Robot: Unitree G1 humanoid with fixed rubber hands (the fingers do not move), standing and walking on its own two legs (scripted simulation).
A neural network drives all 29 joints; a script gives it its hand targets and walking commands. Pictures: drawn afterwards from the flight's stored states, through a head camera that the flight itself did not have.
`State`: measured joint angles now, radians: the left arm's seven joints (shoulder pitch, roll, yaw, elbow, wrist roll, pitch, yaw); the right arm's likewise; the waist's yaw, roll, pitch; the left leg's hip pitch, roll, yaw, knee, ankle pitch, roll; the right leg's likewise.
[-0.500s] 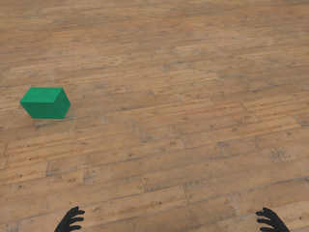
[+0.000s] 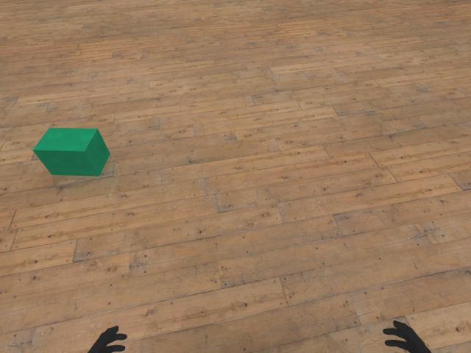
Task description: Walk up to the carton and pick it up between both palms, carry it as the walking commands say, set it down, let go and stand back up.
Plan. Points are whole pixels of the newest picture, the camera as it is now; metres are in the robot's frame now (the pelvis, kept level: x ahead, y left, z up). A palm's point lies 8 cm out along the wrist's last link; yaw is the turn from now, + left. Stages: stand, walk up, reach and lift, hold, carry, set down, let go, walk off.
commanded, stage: stand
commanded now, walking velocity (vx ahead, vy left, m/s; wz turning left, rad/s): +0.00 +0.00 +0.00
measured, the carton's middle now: (74, 152) +1.21 +0.99 -0.65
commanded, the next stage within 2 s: walk up in 0.24 s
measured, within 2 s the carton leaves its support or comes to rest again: neither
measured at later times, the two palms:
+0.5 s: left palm out of the picture +0.10 +0.29 -0.09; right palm out of the picture +0.10 -0.28 -0.08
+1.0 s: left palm out of the picture +0.04 +0.47 -0.09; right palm (326, 276) +0.27 -0.13 -0.06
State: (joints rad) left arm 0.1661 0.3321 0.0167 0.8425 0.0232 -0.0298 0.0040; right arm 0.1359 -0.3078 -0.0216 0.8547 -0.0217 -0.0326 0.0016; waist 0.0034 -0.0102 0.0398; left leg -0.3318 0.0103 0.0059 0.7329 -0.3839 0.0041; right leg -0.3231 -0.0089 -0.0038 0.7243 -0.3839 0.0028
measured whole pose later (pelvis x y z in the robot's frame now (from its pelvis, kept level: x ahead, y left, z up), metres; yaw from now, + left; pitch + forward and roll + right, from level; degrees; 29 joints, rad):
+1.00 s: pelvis +0.07 +0.13 +0.00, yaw +22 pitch -3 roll +0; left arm 0.24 0.46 0.08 0.86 0.02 -0.08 -0.05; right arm 0.26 -0.40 -0.08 0.76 -0.02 -0.03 0.10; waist -0.02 -0.05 0.03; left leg -0.36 -0.02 0.03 0.66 -0.25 0.06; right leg -0.49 -0.07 -0.08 0.92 -0.48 -0.03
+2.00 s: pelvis +0.32 +0.38 +0.00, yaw +41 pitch -2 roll -3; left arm 0.19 0.41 0.07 0.76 0.01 -0.09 -0.06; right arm 0.38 -0.42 -0.05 0.85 0.00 -0.10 0.04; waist -0.03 0.04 0.04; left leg -0.48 0.05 0.02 0.99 -0.48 0.03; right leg -0.37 -0.08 -0.17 0.66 -0.25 -0.02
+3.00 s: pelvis +0.65 +0.55 -0.01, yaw +39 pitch -1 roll +0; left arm 0.23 0.45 0.09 0.82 0.02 -0.08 -0.06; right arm 0.36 -0.45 -0.08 0.84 -0.01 -0.09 0.02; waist -0.03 -0.03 0.06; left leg -0.29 0.12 0.08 0.88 -0.48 0.01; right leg -0.49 -0.06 -0.07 0.70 -0.17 -0.03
